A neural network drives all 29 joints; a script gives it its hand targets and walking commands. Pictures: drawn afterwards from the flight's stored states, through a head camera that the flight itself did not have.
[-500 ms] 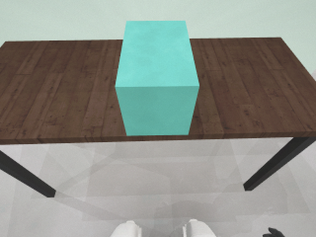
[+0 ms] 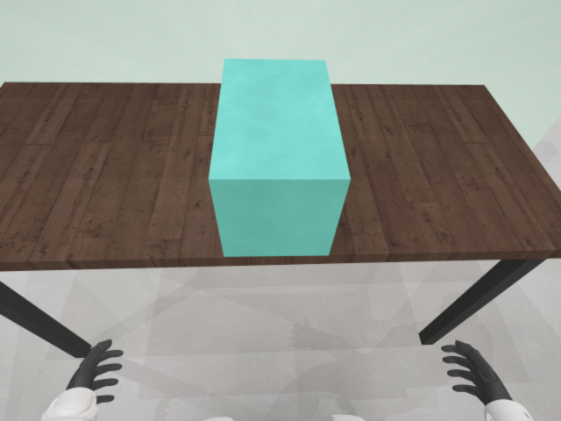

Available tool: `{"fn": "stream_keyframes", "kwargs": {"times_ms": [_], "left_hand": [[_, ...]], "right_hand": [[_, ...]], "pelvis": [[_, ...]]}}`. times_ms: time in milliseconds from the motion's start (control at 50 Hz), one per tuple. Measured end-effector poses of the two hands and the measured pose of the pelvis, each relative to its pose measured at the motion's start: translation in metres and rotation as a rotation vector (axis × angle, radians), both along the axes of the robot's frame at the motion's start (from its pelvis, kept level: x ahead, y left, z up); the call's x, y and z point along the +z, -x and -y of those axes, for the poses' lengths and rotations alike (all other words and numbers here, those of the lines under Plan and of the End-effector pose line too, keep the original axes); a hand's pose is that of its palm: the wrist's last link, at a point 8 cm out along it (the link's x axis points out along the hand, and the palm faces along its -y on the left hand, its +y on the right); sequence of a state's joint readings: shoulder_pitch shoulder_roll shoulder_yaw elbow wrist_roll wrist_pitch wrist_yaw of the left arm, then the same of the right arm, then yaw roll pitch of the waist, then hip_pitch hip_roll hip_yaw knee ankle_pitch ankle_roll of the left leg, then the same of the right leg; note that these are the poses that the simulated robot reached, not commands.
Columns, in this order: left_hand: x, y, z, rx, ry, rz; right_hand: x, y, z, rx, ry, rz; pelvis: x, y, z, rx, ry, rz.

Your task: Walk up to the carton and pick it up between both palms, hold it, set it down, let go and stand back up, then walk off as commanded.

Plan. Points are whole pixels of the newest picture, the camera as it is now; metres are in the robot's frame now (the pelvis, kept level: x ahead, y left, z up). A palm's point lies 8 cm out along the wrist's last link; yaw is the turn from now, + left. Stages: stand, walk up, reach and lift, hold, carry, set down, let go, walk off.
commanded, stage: reach and lift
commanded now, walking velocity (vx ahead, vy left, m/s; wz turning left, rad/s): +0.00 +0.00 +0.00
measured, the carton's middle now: (276, 155) +0.53 +0.01 +0.05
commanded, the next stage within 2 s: none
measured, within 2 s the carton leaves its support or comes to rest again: neither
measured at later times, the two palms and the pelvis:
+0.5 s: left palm (106, 363) +0.21 +0.24 -0.03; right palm (487, 366) +0.19 -0.27 -0.01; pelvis +0.03 +0.00 +0.02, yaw +0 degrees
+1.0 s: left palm (114, 339) +0.22 +0.22 +0.02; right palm (470, 338) +0.21 -0.23 +0.05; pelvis +0.03 +0.00 +0.02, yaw -1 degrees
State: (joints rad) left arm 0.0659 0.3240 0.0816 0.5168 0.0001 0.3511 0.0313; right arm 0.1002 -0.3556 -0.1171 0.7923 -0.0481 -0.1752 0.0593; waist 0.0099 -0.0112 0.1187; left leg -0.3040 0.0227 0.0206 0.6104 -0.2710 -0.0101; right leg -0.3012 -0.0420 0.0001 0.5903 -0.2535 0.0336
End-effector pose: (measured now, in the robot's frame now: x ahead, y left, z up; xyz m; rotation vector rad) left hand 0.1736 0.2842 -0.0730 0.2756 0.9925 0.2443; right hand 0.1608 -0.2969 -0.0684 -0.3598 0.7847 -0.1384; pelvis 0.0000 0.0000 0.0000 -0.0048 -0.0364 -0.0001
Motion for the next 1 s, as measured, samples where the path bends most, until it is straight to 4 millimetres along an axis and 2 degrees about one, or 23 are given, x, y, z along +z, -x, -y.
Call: {"fn": "stream_keyframes", "kwargs": {"times_ms": [140,380,520,640,880,1000], "left_hand": [[0.007,-0.002,0.004,-0.006,0.021,0.056],[0.023,-0.017,0.032,-0.047,0.061,0.186],[0.044,-0.034,0.042,-0.072,0.051,0.282],[0.055,-0.036,0.047,-0.081,0.048,0.331],[0.08,-0.043,0.058,-0.129,0.067,0.458],[0.095,-0.048,0.065,-0.148,0.086,0.531]], "right_hand": [[0.014,0.0,-0.009,0.003,-0.022,0.019],[0.042,-0.017,-0.023,0.015,-0.066,0.135],[0.058,-0.03,-0.026,0.006,-0.104,0.222],[0.069,-0.035,-0.034,-0.005,-0.133,0.28],[0.096,-0.044,-0.063,0.0,-0.205,0.39],[0.114,-0.05,-0.069,0.009,-0.233,0.449]], "pelvis": [[0.008,-0.005,-0.006,-0.003,0.008,0.001],[0.017,-0.018,-0.004,-0.006,0.004,0.016],[0.02,-0.026,0.0,-0.008,-0.001,0.013],[0.022,-0.032,0.001,-0.009,-0.002,0.01],[0.022,-0.033,-0.001,-0.009,0.0,0.009],[0.022,-0.03,-0.001,-0.009,0.001,0.013]]}}
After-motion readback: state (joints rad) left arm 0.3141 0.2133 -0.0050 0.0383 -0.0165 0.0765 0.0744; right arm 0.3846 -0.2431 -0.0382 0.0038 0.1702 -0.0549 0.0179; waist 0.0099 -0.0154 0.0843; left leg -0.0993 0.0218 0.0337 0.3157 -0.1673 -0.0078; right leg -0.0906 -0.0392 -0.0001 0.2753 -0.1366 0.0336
